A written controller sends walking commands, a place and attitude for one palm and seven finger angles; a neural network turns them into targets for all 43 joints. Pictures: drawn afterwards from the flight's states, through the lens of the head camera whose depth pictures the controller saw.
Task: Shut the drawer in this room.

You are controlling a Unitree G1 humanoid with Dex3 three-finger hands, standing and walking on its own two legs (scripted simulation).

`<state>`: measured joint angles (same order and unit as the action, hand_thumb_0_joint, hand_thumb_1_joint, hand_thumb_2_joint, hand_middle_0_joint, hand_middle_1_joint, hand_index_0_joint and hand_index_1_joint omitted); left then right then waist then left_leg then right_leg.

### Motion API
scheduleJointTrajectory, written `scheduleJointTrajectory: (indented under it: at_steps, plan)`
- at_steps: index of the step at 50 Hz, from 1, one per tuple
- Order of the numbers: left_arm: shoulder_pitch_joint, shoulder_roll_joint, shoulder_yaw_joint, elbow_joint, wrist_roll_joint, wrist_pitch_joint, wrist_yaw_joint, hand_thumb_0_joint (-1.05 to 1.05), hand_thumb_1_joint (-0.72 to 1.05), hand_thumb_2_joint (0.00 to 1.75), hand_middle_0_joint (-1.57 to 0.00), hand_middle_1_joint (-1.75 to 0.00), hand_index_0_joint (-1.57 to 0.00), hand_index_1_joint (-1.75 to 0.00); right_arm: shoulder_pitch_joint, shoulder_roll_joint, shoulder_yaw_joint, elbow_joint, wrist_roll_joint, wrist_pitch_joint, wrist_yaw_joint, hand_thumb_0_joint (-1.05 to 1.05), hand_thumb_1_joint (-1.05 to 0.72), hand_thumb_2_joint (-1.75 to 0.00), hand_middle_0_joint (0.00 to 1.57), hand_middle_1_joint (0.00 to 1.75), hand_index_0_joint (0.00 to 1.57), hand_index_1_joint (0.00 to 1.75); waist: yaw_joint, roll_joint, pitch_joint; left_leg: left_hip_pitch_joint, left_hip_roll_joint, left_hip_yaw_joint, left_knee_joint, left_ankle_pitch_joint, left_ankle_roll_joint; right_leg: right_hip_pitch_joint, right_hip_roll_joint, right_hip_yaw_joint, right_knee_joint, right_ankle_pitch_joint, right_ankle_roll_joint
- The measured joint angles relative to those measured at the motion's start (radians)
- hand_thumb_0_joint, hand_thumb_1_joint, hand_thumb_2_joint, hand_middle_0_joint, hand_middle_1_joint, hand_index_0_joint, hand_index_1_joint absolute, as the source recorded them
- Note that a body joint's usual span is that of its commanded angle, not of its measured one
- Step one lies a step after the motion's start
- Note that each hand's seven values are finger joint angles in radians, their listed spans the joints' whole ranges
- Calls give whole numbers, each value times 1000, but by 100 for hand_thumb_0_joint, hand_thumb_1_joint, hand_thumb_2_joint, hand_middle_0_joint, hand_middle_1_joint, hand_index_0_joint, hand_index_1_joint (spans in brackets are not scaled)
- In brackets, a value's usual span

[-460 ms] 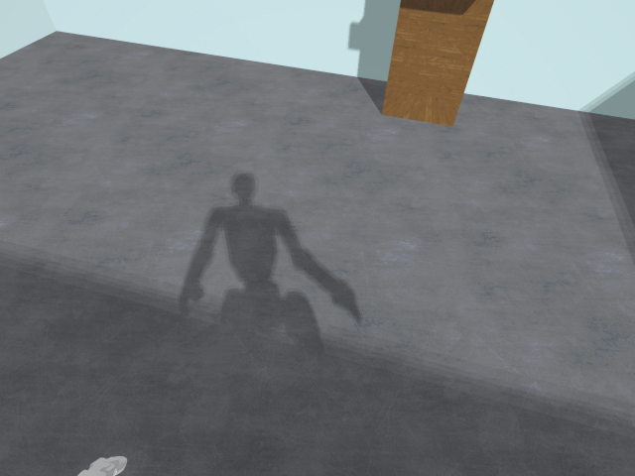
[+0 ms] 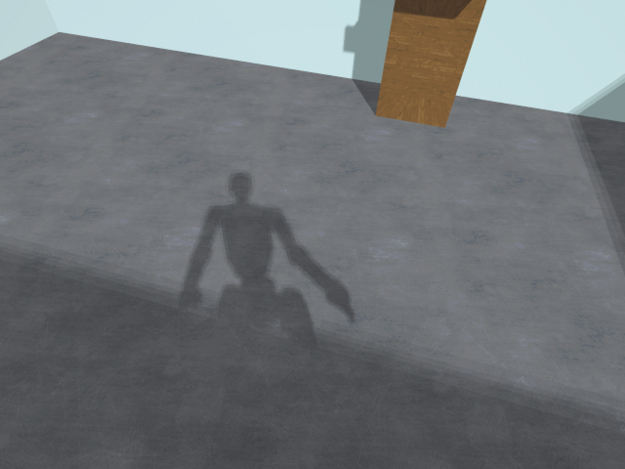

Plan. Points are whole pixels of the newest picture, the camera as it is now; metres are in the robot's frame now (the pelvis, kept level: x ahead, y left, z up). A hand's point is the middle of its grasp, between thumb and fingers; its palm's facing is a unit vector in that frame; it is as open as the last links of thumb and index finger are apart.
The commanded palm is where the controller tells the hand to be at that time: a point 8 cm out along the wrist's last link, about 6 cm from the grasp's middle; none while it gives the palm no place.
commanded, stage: stand and wait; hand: left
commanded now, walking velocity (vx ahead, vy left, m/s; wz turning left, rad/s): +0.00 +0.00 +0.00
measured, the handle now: out of the picture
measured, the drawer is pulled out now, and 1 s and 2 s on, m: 0.20 0.20 0.20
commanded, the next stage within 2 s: turn or walk to find it in 0.44 s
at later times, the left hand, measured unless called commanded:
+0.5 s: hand out of the picture +0.06 +0.24 -0.15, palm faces -0.02 -0.94 -0.34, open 7.4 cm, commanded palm none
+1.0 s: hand out of the picture -0.01 +0.22 -0.19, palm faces +0.15 -0.97 -0.21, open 7.4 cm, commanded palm none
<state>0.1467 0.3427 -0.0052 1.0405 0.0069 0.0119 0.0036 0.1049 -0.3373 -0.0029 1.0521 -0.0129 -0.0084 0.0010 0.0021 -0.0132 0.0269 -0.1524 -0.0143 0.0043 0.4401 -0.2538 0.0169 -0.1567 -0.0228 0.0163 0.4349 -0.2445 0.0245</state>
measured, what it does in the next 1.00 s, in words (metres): lifts its right foot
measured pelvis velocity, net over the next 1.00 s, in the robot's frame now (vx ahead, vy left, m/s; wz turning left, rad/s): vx -0.03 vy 0.02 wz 0.15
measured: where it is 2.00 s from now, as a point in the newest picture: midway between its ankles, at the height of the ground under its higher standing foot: outside the picture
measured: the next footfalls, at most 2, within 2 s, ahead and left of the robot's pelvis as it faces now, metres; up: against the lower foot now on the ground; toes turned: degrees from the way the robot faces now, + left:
right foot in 1.26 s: +0.00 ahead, -0.12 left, +0.00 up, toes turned +7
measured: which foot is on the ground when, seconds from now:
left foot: down 0.00-1.00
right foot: down 0.00-0.86, up 0.88-1.00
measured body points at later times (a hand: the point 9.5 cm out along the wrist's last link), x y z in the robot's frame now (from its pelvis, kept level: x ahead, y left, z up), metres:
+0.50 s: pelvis -0.02 -0.01 +0.00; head -0.02 -0.01 +0.45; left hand +0.06 +0.29 -0.13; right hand +0.06 -0.31 -0.13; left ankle -0.01 +0.11 -0.74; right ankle +0.00 -0.14 -0.74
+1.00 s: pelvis -0.03 +0.02 +0.00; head -0.01 +0.05 +0.44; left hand -0.02 +0.27 -0.17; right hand +0.04 -0.22 -0.14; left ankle -0.02 +0.10 -0.74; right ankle -0.04 -0.13 -0.68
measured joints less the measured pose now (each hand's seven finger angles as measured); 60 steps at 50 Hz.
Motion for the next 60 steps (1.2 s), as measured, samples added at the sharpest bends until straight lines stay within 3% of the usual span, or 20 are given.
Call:
scheduleJointTrajectory:
  at_steps: [24, 33, 37, 40, 42, 44, 46, 50, 54, 60]
  plan:
    - [-9, 0, 0, 44, 1, -6, -3, 1, 90, 89, -20, -30, -20, -30, 27, -7, 4, 63, 4, -1, 5, 1, -90, -90, 21, 30, 20, 30, -8, 15, 1, 4, 12, -3, -52, 50, -16, -3, 12, -3, -38, 43, -14]
    - [-9, -34, 8, 5, 0, 14, 16, 1, 90, 89, -20, -30, -20, -30, 45, 20, -1, 30, 0, 26, 3, 1, -91, -90, 20, 30, 20, 30, -15, 17, 1, -67, 6, -38, 29, 24, -22, -55, 6, -38, 33, 8, -16]
    - [11, -70, 7, -27, 3, 23, 18, 1, 90, 89, -20, -30, -20, -30, 66, 51, -6, 3, 0, 44, 7, 1, -91, -90, 20, 30, 20, 30, -17, 24, 10, -128, 6, -51, 125, -10, -20, -84, 1, -68, 83, -18, -17]
    - [24, -92, 8, -49, 8, 28, 21, 1, 90, 89, -20, -30, -20, -30, 89, 77, -14, -12, 2, 54, 9, 1, -91, -90, 20, 30, 20, 30, -24, 18, 23, -161, 18, -16, 216, -92, -22, -91, -16, -103, 125, -46, -10]
    - [32, -97, 12, -60, 9, 31, 23, 1, 90, 89, -20, -30, -20, -30, 102, 97, -18, -16, 4, 54, 11, 1, -91, -90, 20, 30, 20, 30, -24, -5, 33, -157, 16, 9, 206, -52, -14, -99, -41, -118, 165, -69, 3]
    - [43, -96, 20, -66, 5, 42, 23, 1, 90, 89, -20, -30, -20, -30, 115, 120, -17, -27, -1, 46, 15, 1, -91, -90, 20, 30, 20, 30, -15, -38, 35, -163, -8, 21, 209, -45, 17, -135, -64, -104, 245, -137, 12]
    - [47, -98, 26, -61, 4, 55, 27, 1, 90, 89, -20, -30, -20, -30, 123, 139, -17, -36, -3, 37, 11, 1, -91, -90, 20, 30, 20, 30, -12, -43, 35, -159, -12, 22, 183, -44, 37, -193, -44, -66, 396, -226, 11]
    - [56, -102, 37, -48, 7, 56, 22, 1, 90, 89, -20, -30, -20, -30, 134, 166, -13, -42, -4, 28, -6, 1, -91, -90, 21, 30, 20, 30, -14, -34, 29, -135, -16, 10, 77, 20, 45, -260, -24, -37, 568, -198, 11]
    - [74, -107, 40, -35, 6, 48, 23, 1, 90, 89, -20, -30, -20, -30, 141, 180, -14, -35, -2, 19, -17, 1, -90, -90, 21, 30, 20, 30, -13, -22, 15, -111, -18, 3, 4, 63, 47, -231, -27, -34, 503, -186, 21]
    - [88, -131, 31, -12, 2, 40, 28, 1, 91, 89, -20, -30, -19, -30, 144, 180, -22, -11, -3, 15, -22, 1, -91, -90, 21, 30, 20, 30, -18, -6, -3, -97, -28, 5, -11, 73, 37, -103, -24, -34, 223, -161, 15]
